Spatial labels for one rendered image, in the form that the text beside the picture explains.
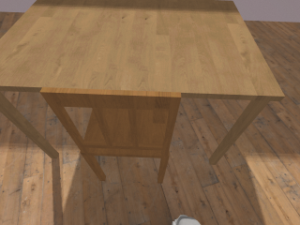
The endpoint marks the right robot thigh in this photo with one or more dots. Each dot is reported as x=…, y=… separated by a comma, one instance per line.
x=184, y=220

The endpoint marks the chair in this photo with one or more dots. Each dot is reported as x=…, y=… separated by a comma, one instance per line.
x=123, y=123

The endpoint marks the table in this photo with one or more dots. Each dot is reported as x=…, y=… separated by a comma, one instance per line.
x=199, y=48

